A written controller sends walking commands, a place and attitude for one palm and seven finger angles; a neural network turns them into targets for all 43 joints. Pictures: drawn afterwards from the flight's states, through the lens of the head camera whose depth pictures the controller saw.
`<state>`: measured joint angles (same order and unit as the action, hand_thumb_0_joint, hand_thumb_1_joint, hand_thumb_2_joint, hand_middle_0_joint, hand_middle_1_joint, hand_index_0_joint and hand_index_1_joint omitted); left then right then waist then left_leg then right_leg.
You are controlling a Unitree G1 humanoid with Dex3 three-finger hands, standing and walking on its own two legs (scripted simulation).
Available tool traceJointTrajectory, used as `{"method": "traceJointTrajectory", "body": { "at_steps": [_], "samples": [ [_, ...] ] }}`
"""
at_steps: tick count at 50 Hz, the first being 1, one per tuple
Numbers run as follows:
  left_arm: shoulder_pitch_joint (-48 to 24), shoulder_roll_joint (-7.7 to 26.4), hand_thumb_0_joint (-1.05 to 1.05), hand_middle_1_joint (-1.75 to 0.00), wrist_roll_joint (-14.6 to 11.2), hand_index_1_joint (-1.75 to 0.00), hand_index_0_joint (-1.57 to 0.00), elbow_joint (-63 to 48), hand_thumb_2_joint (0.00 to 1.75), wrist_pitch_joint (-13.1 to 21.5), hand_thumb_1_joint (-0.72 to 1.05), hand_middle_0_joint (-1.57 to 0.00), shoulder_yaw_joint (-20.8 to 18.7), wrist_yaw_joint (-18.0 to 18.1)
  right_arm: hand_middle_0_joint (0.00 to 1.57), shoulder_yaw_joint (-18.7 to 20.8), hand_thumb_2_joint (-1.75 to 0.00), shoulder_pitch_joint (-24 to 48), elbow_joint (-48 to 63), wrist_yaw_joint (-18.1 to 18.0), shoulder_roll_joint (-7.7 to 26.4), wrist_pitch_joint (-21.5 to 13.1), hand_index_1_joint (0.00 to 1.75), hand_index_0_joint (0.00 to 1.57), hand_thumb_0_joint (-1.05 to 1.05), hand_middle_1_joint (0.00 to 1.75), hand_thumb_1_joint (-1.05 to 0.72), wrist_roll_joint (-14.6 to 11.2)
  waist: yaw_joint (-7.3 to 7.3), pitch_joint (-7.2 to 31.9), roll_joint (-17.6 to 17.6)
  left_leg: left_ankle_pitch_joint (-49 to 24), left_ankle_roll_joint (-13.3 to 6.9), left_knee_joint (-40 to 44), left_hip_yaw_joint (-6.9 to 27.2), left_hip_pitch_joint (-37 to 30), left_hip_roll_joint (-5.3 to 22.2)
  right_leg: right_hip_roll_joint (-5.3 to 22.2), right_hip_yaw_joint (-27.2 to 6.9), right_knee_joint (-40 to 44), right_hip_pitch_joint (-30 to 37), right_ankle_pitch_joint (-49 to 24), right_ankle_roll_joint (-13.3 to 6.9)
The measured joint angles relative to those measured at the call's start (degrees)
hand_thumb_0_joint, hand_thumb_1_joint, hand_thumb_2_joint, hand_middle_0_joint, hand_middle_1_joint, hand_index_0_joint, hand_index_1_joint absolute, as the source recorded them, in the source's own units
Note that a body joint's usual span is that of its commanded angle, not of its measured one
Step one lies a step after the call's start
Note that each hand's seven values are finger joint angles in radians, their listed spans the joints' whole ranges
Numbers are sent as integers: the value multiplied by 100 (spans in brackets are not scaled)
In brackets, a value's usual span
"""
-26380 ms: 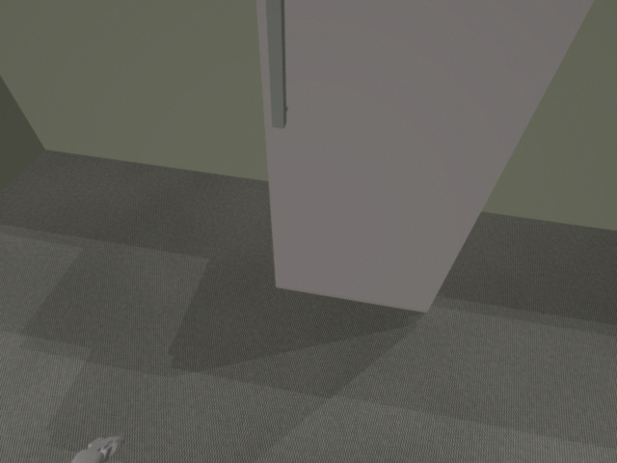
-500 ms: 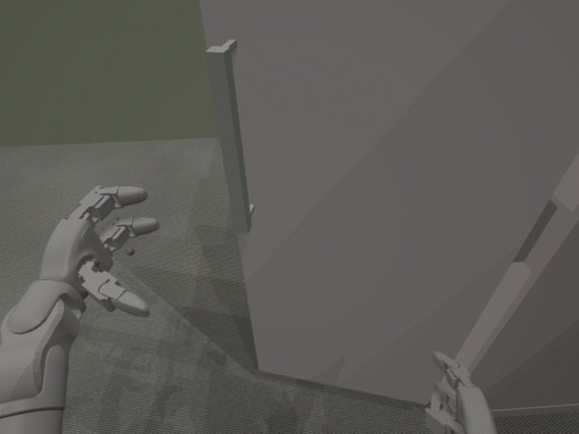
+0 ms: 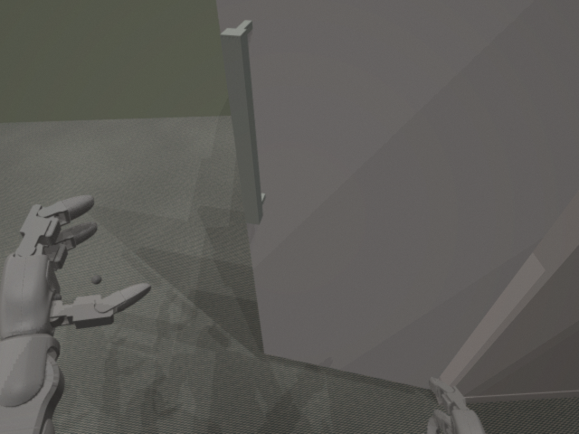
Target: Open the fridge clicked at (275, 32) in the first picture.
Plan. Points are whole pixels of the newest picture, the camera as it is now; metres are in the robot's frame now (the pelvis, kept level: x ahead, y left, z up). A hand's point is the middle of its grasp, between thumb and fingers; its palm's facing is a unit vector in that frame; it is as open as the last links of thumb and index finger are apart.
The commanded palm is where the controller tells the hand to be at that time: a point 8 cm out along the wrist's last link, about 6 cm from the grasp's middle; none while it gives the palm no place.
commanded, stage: draw the hand back to the body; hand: left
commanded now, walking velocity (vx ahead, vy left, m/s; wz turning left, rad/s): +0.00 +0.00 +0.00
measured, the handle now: (250, 136) +0.49 +0.13 +0.19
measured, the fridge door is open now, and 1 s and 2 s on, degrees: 75 75 75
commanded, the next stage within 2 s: step back with the hand held close in 0.70 s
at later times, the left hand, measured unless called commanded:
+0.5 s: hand (57, 300) +0.19 +0.28 +0.16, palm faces +0.51 -0.78 -0.36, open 7.7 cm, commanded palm +0.14 +0.31 +0.17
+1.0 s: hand (76, 293) +0.20 +0.26 +0.16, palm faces +0.44 -0.79 -0.42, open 7.4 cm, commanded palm +0.13 +0.30 +0.17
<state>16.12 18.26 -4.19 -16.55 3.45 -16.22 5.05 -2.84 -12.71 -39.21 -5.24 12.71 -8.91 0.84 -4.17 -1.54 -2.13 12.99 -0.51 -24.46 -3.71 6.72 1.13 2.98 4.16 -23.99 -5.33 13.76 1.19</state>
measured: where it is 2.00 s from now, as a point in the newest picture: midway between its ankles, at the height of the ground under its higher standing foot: outside the picture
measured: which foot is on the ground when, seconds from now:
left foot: down 0.00-1.00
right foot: down 0.00-1.00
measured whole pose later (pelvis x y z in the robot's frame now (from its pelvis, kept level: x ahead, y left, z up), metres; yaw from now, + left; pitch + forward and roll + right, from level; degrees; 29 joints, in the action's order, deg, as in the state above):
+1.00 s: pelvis +0.00 +0.00 +0.00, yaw +0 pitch -1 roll -1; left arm 24.9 20.6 -2.8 -22.5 7.5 -21.7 6.2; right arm -0.7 -9.9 -34.7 -4.5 13.7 -3.4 0.7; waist -1.8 -1.3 -2.4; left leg 13.4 -0.3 -27.4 -2.9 12.6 2.1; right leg 2.1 4.8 -24.4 -9.8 13.0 1.0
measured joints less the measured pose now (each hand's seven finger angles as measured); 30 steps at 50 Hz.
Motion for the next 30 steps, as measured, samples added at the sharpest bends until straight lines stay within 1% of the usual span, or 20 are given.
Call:
{"method": "traceJointTrajectory", "body": {
  "at_steps": [5,10,16,20,25,30],
  "samples": [
    [133,65,0,-71,29,-72,-23,-92,56,121,19,-23,-154,28,20,44,-90,55,18,24,-4,71,30,21,2,30,-90,3,27,10,-24,23,-23,51,-40,-99,-30,28,-39,34,77,15,30],
    [445,81,0,-61,19,-61,-23,-190,65,122,37,-23,-253,-18,20,95,-90,137,140,66,-8,152,30,21,2,30,-90,5,38,6,-17,29,-31,90,-74,-125,-35,31,-72,64,86,13,43],
    [878,115,0,-48,37,-48,-22,-463,75,53,58,-22,-331,-11,20,145,-90,146,227,72,9,182,30,21,1,30,-90,16,-33,42,7,66,-24,64,-46,-121,-22,17,-45,102,122,25,42],
    [965,126,1,-40,58,-40,-22,-583,82,38,72,-22,-390,50,20,153,-90,148,227,50,32,158,30,21,1,30,-90,16,-100,55,-12,81,-19,39,1,-129,-23,17,3,118,170,36,38],
    [802,59,1,-34,67,-34,-21,-514,87,17,82,-21,-384,107,20,130,-90,205,205,26,30,158,30,21,1,30,-90,16,-140,30,-49,44,-16,60,45,-130,-40,31,46,106,174,34,31],
    [718,44,1,-31,47,-32,-21,-409,89,2,87,-21,-350,98,20,86,-90,237,201,13,-46,187,30,21,1,30,-90,19,-105,-1,-21,0,8,101,48,-132,-19,9,47,102,153,19,5]
  ]
}}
